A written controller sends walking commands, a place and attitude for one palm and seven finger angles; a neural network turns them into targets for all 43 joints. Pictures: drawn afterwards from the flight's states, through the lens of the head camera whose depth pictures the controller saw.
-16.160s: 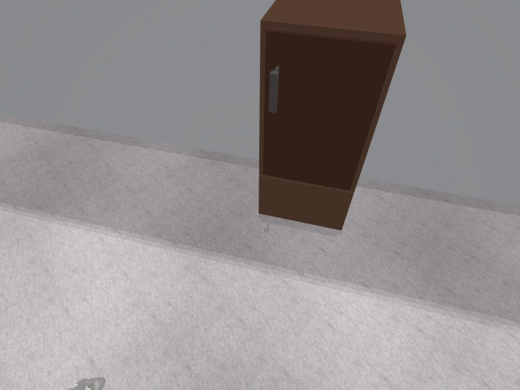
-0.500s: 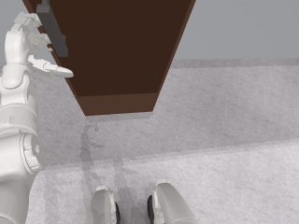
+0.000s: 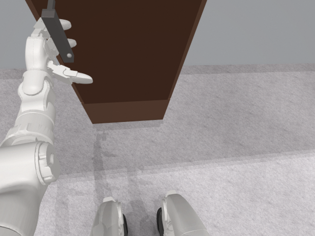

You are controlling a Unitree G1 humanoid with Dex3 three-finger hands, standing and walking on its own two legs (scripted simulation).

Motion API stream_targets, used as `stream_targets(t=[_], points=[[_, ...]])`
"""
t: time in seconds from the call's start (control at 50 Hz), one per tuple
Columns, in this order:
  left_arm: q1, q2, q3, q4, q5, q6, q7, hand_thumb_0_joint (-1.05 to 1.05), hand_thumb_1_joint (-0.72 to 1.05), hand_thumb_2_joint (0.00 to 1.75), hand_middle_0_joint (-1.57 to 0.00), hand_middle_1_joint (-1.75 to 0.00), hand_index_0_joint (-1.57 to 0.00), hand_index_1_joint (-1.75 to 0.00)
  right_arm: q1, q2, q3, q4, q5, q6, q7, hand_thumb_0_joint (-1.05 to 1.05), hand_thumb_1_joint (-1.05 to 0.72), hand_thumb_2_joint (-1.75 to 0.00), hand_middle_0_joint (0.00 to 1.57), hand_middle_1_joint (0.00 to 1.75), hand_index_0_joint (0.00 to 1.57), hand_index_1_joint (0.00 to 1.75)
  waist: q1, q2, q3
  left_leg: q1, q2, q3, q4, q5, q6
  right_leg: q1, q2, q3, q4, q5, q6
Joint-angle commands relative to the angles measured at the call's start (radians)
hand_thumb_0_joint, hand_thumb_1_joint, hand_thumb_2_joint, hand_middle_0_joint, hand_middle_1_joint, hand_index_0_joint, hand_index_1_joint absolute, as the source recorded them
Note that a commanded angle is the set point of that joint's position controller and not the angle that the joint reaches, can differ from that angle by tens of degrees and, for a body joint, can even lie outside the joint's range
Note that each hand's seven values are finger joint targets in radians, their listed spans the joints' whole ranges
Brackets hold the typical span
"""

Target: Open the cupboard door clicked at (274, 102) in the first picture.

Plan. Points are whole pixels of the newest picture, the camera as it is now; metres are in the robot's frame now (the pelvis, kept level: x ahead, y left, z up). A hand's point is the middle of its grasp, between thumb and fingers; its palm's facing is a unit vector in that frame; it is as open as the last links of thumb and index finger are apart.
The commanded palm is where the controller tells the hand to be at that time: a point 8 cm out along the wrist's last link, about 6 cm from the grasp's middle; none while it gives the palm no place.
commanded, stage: slide the fingers in behind the handle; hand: left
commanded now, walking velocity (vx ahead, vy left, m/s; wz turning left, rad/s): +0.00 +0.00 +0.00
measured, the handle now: (60, 32) +0.60 +0.17 +0.07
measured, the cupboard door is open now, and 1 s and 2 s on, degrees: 0 0 22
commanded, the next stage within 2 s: close the thumb around the handle in 0.52 s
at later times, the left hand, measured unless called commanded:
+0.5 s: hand (71, 54) +0.55 +0.15 +0.06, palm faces -0.01 -1.00 -0.02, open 14.0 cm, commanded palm +0.52 +0.18 +0.06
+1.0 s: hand (70, 55) +0.54 +0.15 +0.05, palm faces -0.01 -1.00 -0.02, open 10.0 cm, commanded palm +0.52 +0.18 +0.06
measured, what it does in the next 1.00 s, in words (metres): stands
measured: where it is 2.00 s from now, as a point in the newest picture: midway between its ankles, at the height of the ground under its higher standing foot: outside the picture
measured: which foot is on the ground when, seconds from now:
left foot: down 0.00-1.00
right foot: down 0.00-1.00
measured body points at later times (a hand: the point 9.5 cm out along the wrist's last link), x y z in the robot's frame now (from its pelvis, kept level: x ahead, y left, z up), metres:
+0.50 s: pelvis +0.00 +0.01 +0.00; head +0.17 +0.03 +0.42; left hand +0.54 +0.20 +0.06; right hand -0.01 -0.25 -0.11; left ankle +0.02 +0.10 -0.62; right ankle +0.01 -0.12 -0.62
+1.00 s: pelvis +0.00 +0.01 +0.00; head +0.17 +0.03 +0.42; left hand +0.54 +0.20 +0.06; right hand -0.01 -0.25 -0.11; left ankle +0.02 +0.10 -0.62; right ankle +0.01 -0.12 -0.62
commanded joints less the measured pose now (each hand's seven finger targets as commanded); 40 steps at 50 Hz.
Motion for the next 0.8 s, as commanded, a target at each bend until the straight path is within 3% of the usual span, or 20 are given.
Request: stream_targets(t=[0.0, 0.08, 0.1, 0.14, 0.2, 0.24, 0.32, 0.34, 0.36, 0.42, 0.46, 0.52, 0.58, 0.6, 0.64, 0.78], points=[[-0.46, 0.18, 0.003, -0.215, 0.0, -0.073, 0.007, 0.0, -0.5, 0.3, -0.3, -1.2, -0.3, -1.2, 0.201, -0.182, -0.07, -0.029, 0.0, -0.01, -0.005, 0.0, -0.9, -0.9, 0.2, 0.3, 0.2, 0.3, -0.026, 0.124, -0.521, 0.448, -0.033, -0.071, -0.11, 0.396, 0.009, 0.179, 0.034, 0.049, -0.139, 0.331, -0.005], [-0.474, 0.195, 0.007, -0.207, 0.011, -0.076, 0.014, 0.0, -0.5, 0.3, -0.3, -1.2, -0.3, -1.2, 0.209, -0.182, -0.068, -0.025, -0.003, -0.008, -0.006, 0.0, -0.9, -0.9, 0.2, 0.3, 0.2, 0.3, -0.031, 0.112, -0.532, 0.438, -0.032, -0.072, -0.102, 0.412, 0.011, 0.191, 0.034, 0.051, -0.131, 0.352, -0.004], [-0.472, 0.157, -0.017, -0.22, 0.009, -0.076, 0.013, 0.0, -0.5, 0.3, -0.3, -1.2, -0.3, -1.2, 0.204, -0.177, -0.071, -0.029, -0.002, -0.01, -0.003, 0.0, -0.9, -0.9, 0.2, 0.3, 0.2, 0.3, -0.033, 0.126, -0.543, 0.45, -0.034, -0.069, -0.102, 0.411, 0.011, 0.189, 0.034, 0.052, -0.135, 0.354, -0.003], [-0.474, 0.185, 0.008, -0.243, 0.006, -0.084, 0.013, 0.0, -0.5, 0.3, -0.3, -1.2, -0.3, -1.2, 0.208, -0.181, -0.073, -0.025, -0.003, -0.01, -0.002, 0.0, -0.9, -0.9, 0.2, 0.3, 0.2, 0.3, -0.02, 0.157, -0.586, 0.499, -0.031, -0.077, -0.1, 0.462, 0.005, 0.181, 0.033, 0.048, -0.124, 0.378, -0.007], [-0.464, 0.19, 0.012, -0.222, 0.006, -0.075, 0.015, 0.0, -0.5, 0.3, -0.3, -1.2, -0.3, -1.2, 0.207, -0.182, -0.072, -0.022, -0.001, -0.006, -0.004, 0.0, -0.9, -0.9, 0.2, 0.3, 0.2, 0.3, -0.024, 0.133, -0.556, 0.478, -0.03, -0.078, -0.102, 0.443, 0.006, 0.183, 0.035, 0.046, -0.13, 0.366, -0.005], [-0.493, 0.184, 0.006, -0.219, 0.005, -0.072, 0.016, 0.0, -0.5, 0.3, -0.3, -1.2, -0.3, -1.2, 0.211, -0.185, -0.072, -0.017, -0.001, -0.006, -0.005, 0.0, -0.9, -0.9, 0.2, 0.3, 0.2, 0.3, -0.039, 0.125, -0.548, 0.485, -0.027, -0.084, -0.102, 0.438, 0.007, 0.161, 0.035, 0.043, -0.13, 0.355, -0.003], [-0.473, 0.199, 0.024, -0.216, 0.003, -0.071, 0.018, 0.0, -0.5, 0.3, -0.3, -1.2, -0.3, -1.2, 0.214, -0.185, -0.07, -0.022, -0.003, -0.007, -0.006, 0.0, -0.9, -0.9, 0.2, 0.3, 0.2, 0.3, -0.024, 0.137, -0.553, 0.486, -0.029, -0.082, -0.106, 0.449, 0.006, 0.171, 0.035, 0.044, -0.127, 0.36, -0.007], [-0.477, 0.161, -0.009, -0.22, 0.003, -0.071, 0.016, 0.0, -0.5, 0.3, -0.3, -1.2, -0.3, -1.2, 0.208, -0.181, -0.07, -0.021, -0.001, -0.006, -0.005, 0.0, -0.9, -0.9, 0.2, 0.3, 0.2, 0.3, -0.032, 0.149, -0.553, 0.506, -0.029, -0.084, -0.107, 0.459, 0.004, 0.156, 0.035, 0.042, -0.13, 0.363, -0.006], [-0.458, 0.181, 0.017, -0.224, -0.001, -0.074, 0.018, 0.0, -0.5, 0.3, -0.3, -1.2, -0.3, -1.2, 0.212, -0.182, -0.072, -0.021, -0.003, -0.006, -0.003, 0.0, -0.9, -0.9, 0.2, 0.3, 0.2, 0.3, -0.017, 0.14, -0.561, 0.506, -0.028, -0.085, -0.108, 0.467, 0.003, 0.17, 0.036, 0.039, -0.128, 0.368, -0.007], [-0.452, 0.131, -0.02, -0.219, -0.001, -0.077, 0.019, 0.0, -0.5, 0.3, -0.3, -1.2, -0.3, -1.2, 0.211, -0.181, -0.073, -0.022, -0.004, -0.004, 0.0, 0.0, -0.9, -0.9, 0.2, 0.3, 0.2, 0.3, -0.032, 0.138, -0.546, 0.529, -0.026, -0.093, -0.111, 0.482, 0.002, 0.135, 0.037, 0.033, -0.127, 0.361, -0.008], [-0.43, 0.183, 0.026, -0.22, 0.003, -0.078, 0.026, 0.0, -0.5, 0.3, -0.3, -1.2, -0.3, -1.2, 0.214, -0.186, -0.076, -0.021, -0.004, 0.0, -0.001, 0.0, -0.9, -0.9, 0.2, 0.3, 0.2, 0.3, -0.015, 0.124, -0.556, 0.522, -0.024, -0.09, -0.111, 0.49, 0.0, 0.159, 0.037, 0.035, -0.127, 0.373, -0.007], [-0.445, 0.124, -0.024, -0.24, 0.004, -0.087, 0.028, 0.0, -0.5, 0.3, -0.3, -1.2, -0.3, -1.2, 0.21, -0.179, -0.076, -0.026, -0.005, -0.001, 0.003, 0.0, -0.9, -0.9, 0.2, 0.3, 0.2, 0.3, -0.025, 0.138, -0.545, 0.533, -0.026, -0.09, -0.113, 0.492, 0.0, 0.142, 0.036, 0.034, -0.126, 0.37, -0.008], [-0.458, 0.151, -0.005, -0.217, 0.006, -0.085, 0.034, 0.0, -0.5, 0.3, -0.3, -1.2, -0.3, -1.2, 0.209, -0.184, -0.076, -0.02, -0.004, 0.002, 0.001, 0.0, -0.9, -0.9, 0.2, 0.3, 0.2, 0.3, -0.033, 0.105, -0.519, 0.498, -0.028, -0.088, -0.114, 0.445, 0.002, 0.149, 0.037, 0.037, -0.134, 0.345, -0.005], [-0.452, 0.161, 0.0, -0.23, 0.008, -0.089, 0.035, 0.0, -0.5, 0.3, -0.3, -1.2, -0.3, -1.2, 0.209, -0.184, -0.077, -0.022, -0.004, 0.002, 0.0, 0.0, -0.9, -0.9, 0.2, 0.3, 0.2, 0.3, -0.023, 0.123, -0.531, 0.508, -0.027, -0.09, -0.118, 0.452, 0.0, 0.155, 0.036, 0.035, -0.131, 0.349, -0.008], [-0.461, 0.138, -0.016, -0.227, 0.006, -0.093, 0.034, 0.0, -0.39, 0.35, -0.31, -1.21, -0.31, -1.21, 0.206, -0.183, -0.076, -0.02, -0.005, 0.0, 0.001, 0.0, -0.9, -0.9, 0.2, 0.3, 0.2, 0.3, -0.028, 0.136, -0.543, 0.523, -0.027, -0.09, -0.112, 0.462, 0.0, 0.136, 0.035, 0.037, -0.13, 0.349, -0.008], [-0.453, 0.161, -0.002, -0.202, 0.012, -0.085, 0.032, 0.0, 0.0, 0.52, -0.34, -1.25, -0.34, -1.25, 0.205, -0.185, -0.076, -0.02, -0.004, 0.001, -0.003, 0.0, -0.9, -0.9, 0.2, 0.3, 0.2, 0.3, -0.026, 0.13, -0.534, 0.5, -0.03, -0.087, -0.108, 0.446, 0.001, 0.144, 0.035, 0.039, -0.13, 0.343, -0.007]])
